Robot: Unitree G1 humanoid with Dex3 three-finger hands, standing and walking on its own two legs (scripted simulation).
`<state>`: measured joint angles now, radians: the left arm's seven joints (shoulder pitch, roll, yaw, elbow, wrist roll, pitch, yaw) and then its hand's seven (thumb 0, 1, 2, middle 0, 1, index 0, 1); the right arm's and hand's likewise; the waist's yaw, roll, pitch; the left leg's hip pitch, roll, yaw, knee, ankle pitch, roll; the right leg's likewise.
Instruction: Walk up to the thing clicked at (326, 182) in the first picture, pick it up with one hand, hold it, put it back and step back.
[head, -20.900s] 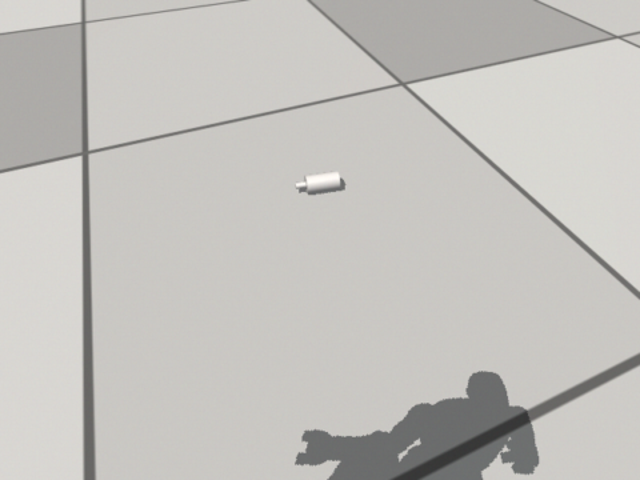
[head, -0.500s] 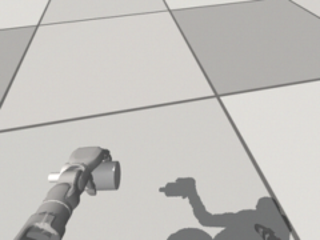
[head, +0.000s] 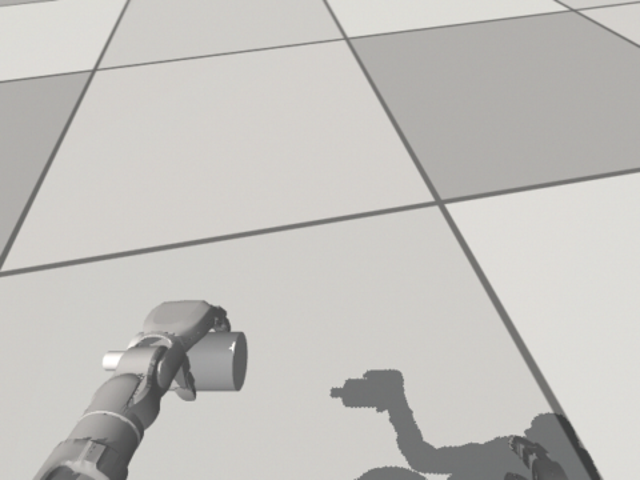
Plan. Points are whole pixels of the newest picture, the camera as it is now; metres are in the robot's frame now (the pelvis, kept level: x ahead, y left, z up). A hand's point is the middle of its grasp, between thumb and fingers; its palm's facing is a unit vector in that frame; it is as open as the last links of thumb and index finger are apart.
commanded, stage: hold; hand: left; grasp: from above
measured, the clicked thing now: (173, 360) +0.30 +0.26 -0.08
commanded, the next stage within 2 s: crouch in 1.04 s
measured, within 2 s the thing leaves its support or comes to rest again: neither
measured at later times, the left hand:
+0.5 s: hand (185, 363) +0.27 +0.21 -0.02, palm faces -0.44 -0.05 -0.90, open 10.6 cm
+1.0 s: hand (186, 356) +0.28 +0.22 -0.03, palm faces -0.45 -0.05 -0.89, open 10.7 cm
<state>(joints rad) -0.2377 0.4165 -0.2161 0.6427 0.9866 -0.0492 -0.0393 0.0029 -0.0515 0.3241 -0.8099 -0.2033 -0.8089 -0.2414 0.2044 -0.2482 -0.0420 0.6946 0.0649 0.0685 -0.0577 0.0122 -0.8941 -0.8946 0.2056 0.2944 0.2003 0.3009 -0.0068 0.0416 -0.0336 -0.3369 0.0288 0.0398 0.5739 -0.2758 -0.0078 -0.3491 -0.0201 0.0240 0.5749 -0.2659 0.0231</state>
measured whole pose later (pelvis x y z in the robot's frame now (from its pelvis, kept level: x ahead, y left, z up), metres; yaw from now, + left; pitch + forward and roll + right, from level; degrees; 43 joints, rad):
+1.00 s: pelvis +0.00 +0.00 +0.01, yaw +0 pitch +0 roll +0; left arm -0.21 0.42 -0.21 0.56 0.98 -0.05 -0.07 0.00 -0.05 0.35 -0.78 -0.26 -0.78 -0.30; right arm 0.16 -0.24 -0.02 0.69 0.07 0.07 -0.07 0.01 -0.90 -0.90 0.21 0.29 0.20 0.30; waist 0.01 0.05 0.00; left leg -0.26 0.02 0.04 0.49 -0.23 -0.01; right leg -0.28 -0.02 0.03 0.50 -0.23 0.02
